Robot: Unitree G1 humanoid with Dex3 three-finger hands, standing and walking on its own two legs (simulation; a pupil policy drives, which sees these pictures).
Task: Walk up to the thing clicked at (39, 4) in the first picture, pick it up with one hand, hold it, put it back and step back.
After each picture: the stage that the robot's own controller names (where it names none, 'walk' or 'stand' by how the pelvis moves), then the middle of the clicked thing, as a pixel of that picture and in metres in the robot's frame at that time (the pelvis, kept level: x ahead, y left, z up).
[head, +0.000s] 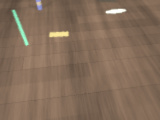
stand; (38, 1) +2.26 +0.69 -0.65
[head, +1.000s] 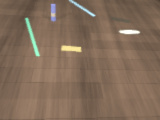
walk; (53, 12) +2.18 +0.35 -0.63
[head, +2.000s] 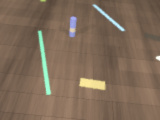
walk; (72, 27) +1.55 +0.06 -0.65
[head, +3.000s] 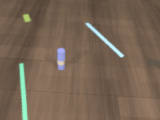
walk; (61, 59) +1.04 +0.16 -0.65
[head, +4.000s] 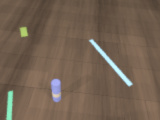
walk; (56, 91) +0.68 +0.17 -0.65
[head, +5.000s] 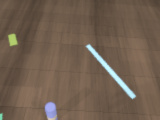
stand; (51, 113) +0.45 +0.18 -0.64
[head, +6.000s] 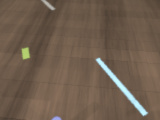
stand; out of the picture +0.42 +0.19 -0.65
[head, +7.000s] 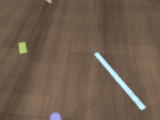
stand; out of the picture +0.41 +0.19 -0.65
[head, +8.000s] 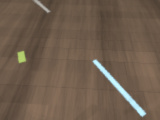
stand; out of the picture +0.39 +0.19 -0.65
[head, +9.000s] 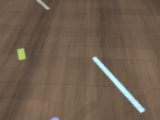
stand; out of the picture +0.41 +0.20 -0.66
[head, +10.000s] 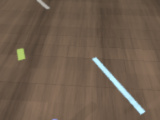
stand; out of the picture +0.40 +0.20 -0.66
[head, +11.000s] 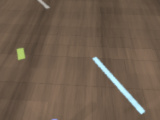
stand; out of the picture +0.39 +0.20 -0.66
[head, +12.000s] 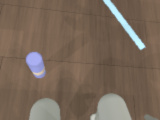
go down; (37, 66) +0.47 +0.18 -0.39
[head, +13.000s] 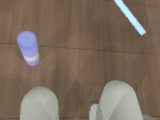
go down; (30, 50) +0.50 +0.19 -0.28
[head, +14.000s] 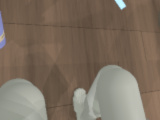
close in; out of the picture +0.50 +0.22 -0.20
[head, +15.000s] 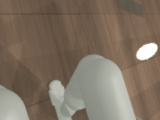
close; out of the picture +0.49 +0.25 -0.18
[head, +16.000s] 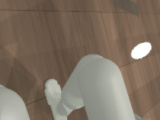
lift; out of the picture +0.47 +0.26 -0.18
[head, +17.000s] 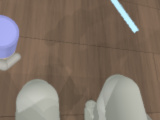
lift; (2, 46) +0.40 +0.25 -0.05
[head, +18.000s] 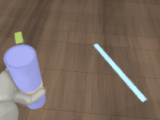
hold; (29, 82) +0.32 +0.17 +0.08
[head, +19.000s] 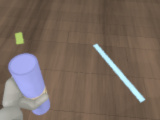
hold; (33, 88) +0.31 +0.17 +0.03
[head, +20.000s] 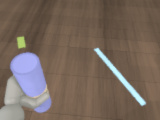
hold; (35, 87) +0.31 +0.17 +0.04
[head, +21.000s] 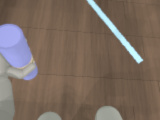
crouch; (20, 57) +0.41 +0.19 -0.02
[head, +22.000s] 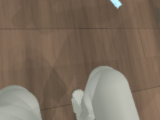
lower; out of the picture +0.52 +0.23 -0.09
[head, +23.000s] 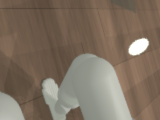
lower; out of the picture +0.50 +0.26 -0.18
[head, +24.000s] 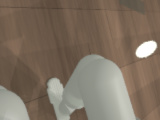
lower; out of the picture +0.49 +0.26 -0.18
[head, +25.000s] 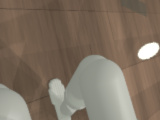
lower; out of the picture +0.48 +0.26 -0.18
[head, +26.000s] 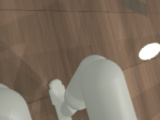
lower; out of the picture +0.47 +0.25 -0.18
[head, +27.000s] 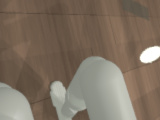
open; out of the picture +0.48 +0.23 -0.18
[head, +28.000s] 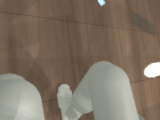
stand; out of the picture +0.48 +0.22 -0.19
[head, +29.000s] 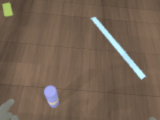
stand; (52, 97) +0.43 +0.16 -0.51
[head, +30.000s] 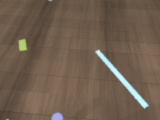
stand; out of the picture +0.41 +0.16 -0.60
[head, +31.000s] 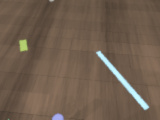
stand; out of the picture +0.40 +0.15 -0.60
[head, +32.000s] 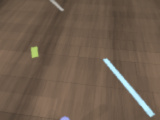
stand; out of the picture +0.43 +0.15 -0.65
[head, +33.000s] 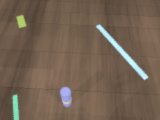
walk; (66, 97) +0.47 +0.10 -0.63
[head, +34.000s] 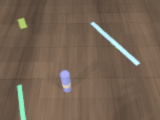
walk; (66, 82) +0.66 +0.17 -0.63
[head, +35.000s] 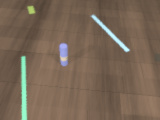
walk; (63, 55) +1.00 +0.15 -0.63
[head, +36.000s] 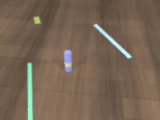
stand; (68, 61) +1.05 +0.15 -0.65
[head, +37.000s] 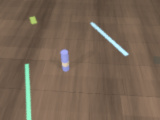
stand; (65, 61) +1.04 +0.17 -0.66
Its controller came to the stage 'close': yes
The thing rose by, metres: 0.69
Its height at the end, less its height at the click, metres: +0.00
